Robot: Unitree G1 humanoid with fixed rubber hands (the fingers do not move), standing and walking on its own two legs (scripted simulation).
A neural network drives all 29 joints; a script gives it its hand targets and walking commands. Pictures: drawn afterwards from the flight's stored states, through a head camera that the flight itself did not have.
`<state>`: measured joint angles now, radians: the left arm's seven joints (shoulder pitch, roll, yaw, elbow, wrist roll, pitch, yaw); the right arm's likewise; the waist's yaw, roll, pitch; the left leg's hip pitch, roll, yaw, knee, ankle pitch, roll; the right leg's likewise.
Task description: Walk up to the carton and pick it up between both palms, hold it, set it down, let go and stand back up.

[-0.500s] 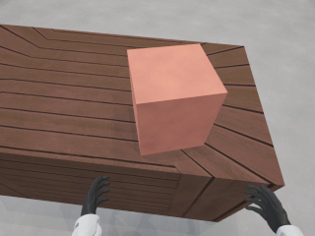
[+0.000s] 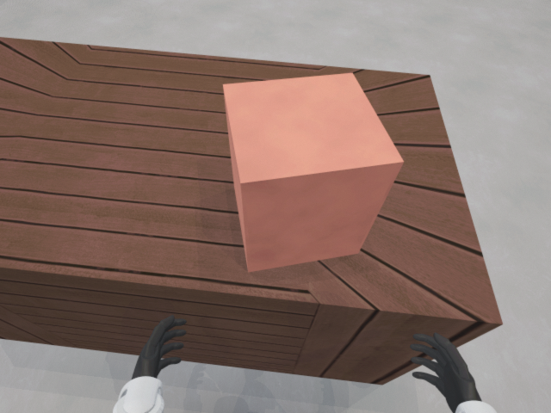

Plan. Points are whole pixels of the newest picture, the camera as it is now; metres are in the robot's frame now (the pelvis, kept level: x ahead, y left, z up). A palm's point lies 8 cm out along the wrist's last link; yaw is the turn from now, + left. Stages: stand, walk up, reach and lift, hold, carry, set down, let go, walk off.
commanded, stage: set down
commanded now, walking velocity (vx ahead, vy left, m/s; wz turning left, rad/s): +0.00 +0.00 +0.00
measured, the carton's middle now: (297, 177) +0.47 +0.04 +0.04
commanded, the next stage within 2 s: let go in 0.10 s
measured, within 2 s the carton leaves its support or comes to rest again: neither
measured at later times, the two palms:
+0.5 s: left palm (144, 371) +0.16 +0.23 -0.08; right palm (448, 396) +0.18 -0.22 -0.08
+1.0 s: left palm out of the picture +0.10 +0.29 -0.11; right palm (483, 412) +0.17 -0.26 -0.08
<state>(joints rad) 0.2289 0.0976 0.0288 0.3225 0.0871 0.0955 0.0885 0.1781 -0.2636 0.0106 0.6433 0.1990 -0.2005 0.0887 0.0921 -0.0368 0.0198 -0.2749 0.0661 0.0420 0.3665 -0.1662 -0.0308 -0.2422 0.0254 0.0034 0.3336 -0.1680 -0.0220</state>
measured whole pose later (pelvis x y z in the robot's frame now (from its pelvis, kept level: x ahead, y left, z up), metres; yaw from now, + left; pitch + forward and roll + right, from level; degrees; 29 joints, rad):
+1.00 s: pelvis +0.02 +0.00 +0.00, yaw +0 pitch +3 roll +0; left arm 0.22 0.31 0.05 0.82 0.09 -0.03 0.01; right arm 0.22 -0.32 0.01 0.77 0.05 -0.07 0.01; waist 0.09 -0.04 -0.09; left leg -0.23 0.06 0.04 0.39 -0.21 -0.03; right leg -0.20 0.02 0.00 0.36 -0.22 -0.01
